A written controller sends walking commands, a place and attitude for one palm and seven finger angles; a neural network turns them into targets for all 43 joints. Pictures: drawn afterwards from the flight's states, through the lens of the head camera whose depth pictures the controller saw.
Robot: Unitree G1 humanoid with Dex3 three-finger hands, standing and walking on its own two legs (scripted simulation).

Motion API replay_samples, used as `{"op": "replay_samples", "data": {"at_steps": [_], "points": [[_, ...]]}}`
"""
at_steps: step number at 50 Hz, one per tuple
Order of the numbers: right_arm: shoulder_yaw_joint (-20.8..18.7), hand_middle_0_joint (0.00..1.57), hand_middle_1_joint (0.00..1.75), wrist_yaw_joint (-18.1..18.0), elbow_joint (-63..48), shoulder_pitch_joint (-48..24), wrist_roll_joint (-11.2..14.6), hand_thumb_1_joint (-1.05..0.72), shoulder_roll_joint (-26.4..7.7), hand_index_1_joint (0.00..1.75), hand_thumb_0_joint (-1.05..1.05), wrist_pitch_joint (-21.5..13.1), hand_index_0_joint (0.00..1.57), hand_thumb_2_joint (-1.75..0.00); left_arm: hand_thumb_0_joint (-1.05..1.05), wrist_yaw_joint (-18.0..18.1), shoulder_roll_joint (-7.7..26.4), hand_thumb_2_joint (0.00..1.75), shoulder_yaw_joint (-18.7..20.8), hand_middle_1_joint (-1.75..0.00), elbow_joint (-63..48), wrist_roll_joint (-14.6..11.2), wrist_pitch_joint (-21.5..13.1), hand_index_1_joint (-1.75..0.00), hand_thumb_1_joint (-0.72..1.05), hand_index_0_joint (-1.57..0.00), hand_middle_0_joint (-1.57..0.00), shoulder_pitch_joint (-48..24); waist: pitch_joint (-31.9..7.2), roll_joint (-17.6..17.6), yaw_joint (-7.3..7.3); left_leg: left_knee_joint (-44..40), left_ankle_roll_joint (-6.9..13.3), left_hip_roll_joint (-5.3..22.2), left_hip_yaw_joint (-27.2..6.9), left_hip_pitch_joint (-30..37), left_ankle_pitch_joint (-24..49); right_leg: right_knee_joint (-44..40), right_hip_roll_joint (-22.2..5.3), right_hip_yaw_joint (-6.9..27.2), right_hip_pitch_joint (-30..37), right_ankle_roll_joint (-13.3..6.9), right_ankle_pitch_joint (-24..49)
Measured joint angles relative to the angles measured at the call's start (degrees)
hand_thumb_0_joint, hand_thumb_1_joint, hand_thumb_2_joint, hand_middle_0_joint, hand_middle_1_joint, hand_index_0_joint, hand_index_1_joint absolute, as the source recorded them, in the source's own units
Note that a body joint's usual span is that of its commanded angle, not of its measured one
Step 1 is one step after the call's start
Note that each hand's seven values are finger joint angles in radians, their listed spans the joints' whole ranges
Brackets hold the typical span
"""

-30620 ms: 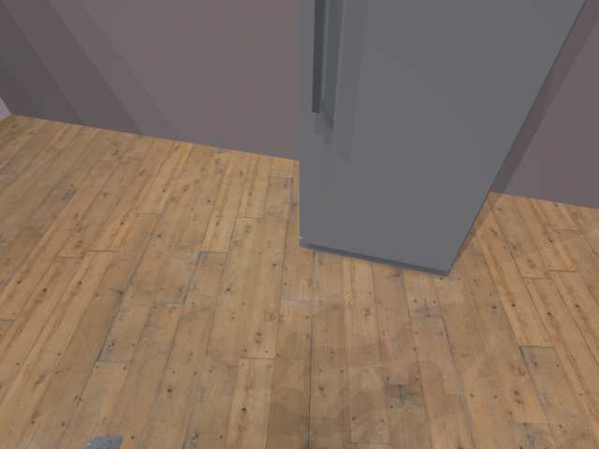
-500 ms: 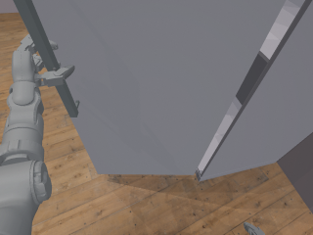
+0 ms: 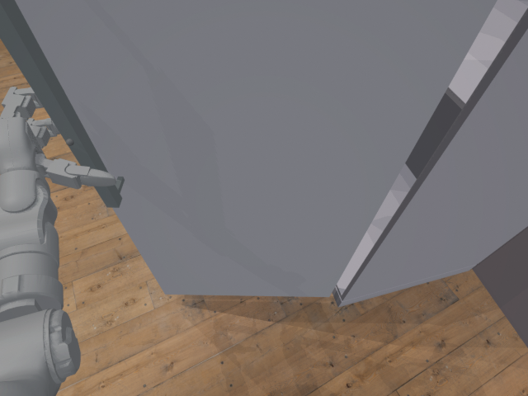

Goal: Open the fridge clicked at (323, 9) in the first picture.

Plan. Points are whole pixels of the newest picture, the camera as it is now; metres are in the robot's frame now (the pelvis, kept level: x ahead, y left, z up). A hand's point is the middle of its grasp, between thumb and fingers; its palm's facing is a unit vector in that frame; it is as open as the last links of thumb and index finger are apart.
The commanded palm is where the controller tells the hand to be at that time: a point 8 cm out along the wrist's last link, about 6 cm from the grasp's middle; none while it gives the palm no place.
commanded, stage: slip the hand off the handle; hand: left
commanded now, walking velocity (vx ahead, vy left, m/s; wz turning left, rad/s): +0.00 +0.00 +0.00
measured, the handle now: (60, 89) +0.47 +0.29 +0.20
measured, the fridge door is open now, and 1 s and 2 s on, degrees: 74 74 74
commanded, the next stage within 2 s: draw the hand back to the body in 1.22 s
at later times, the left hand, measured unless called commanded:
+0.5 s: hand (14, 152) +0.41 +0.35 +0.15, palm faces +0.40 -0.91 -0.14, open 14.7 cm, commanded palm +0.37 +0.39 +0.15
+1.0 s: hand out of the picture +0.34 +0.34 +0.15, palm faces +0.40 -0.91 -0.14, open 14.7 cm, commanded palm +0.29 +0.38 +0.15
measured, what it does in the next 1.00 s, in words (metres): stands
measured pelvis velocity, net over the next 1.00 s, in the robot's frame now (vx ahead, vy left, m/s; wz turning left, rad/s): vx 0.00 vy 0.01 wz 0.01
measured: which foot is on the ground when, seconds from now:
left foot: down 0.00-1.00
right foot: down 0.00-1.00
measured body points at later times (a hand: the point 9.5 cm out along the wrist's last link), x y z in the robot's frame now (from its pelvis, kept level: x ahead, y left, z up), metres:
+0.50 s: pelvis +0.01 +0.00 +0.00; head +0.06 +0.02 +0.44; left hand +0.38 +0.40 +0.16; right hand +0.11 -0.26 -0.11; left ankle +0.00 +0.11 -0.73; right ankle +0.01 -0.12 -0.73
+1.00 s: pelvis +0.00 +0.01 +0.00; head +0.02 +0.02 +0.45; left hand +0.31 +0.39 +0.16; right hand +0.12 -0.24 -0.10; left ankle +0.00 +0.11 -0.73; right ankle +0.01 -0.12 -0.73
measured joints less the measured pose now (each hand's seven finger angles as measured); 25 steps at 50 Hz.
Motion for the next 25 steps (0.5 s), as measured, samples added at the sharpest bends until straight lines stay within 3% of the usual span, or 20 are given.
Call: {"op": "replay_samples", "data": {"at_steps": [5, 10, 14, 21, 25], "points": [[-0.2, 0.21, 0.30, -0.2, -1.3, -1.8, -0.1, -0.90, 0.2, 0.30, 0.01, 0.5, 0.20, -0.89, -0.02, -1.0, 1.3, 0.20, 1.5, -1.17, -1.1, 0.1, 1.0, -1.16, -0.55, -0.27, -0.28, 0.7, -0.2, -0.4, 0.75, 0.4, -0.1, 0.0, -0.4, -0.5, -0.7, 0.3, 0.0, -0.4, -0.3, -0.1, -0.8], [-0.2, 0.21, 0.30, -0.3, -1.8, -2.1, 0.1, -0.90, 0.3, 0.30, 0.01, 1.2, 0.20, -0.89, -0.02, -4.0, 1.8, 0.20, 2.5, -1.16, -3.1, -1.3, 0.2, -1.15, -0.55, -0.26, -0.26, 3.0, -1.5, -0.1, 1.70, 0.9, -0.2, 0.1, -0.7, -0.4, -1.6, 0.3, 0.1, -0.7, 0.1, 0.0, -1.5], [0.0, 0.21, 0.30, -0.7, -2.0, -1.9, 0.5, -0.90, 0.4, 0.30, 0.01, 1.9, 0.20, -0.89, -0.02, -6.4, 2.9, 0.20, 2.9, -1.15, -2.1, -2.1, 1.7, -1.15, -0.55, -0.26, -0.26, 3.3, -2.0, 0.2, 2.06, 1.3, -0.1, 0.0, -1.2, -0.3, -2.1, 0.3, 0.0, -1.1, 0.6, 0.1, -1.9], [0.5, 0.21, 0.30, -1.0, -2.3, -1.3, 0.4, -0.90, 0.6, 0.30, 0.01, 2.3, 0.20, -0.89, -0.02, -8.2, 3.8, 0.20, 3.9, -1.15, -2.1, -2.7, 1.1, -1.15, -0.55, -0.25, -0.26, 3.8, -1.9, 0.5, 2.32, 2.2, 0.1, -0.2, -1.4, -1.0, -2.3, 0.9, -0.2, -1.3, 0.1, 0.3, -2.1], [1.1, 0.21, 0.30, -1.3, -2.0, -1.0, 0.4, -0.90, 0.7, 0.30, 0.01, 2.5, 0.20, -0.89, -0.02, -9.6, 5.8, 0.20, 5.2, -1.15, 1.9, -2.6, 0.6, -1.15, -0.55, -0.25, -0.26, 2.0, -1.7, 0.2, 1.75, 3.0, 0.1, -0.2, -1.6, -2.2, -2.3, 1.6, -0.3, -1.4, -0.9, 0.3, -2.0]]}}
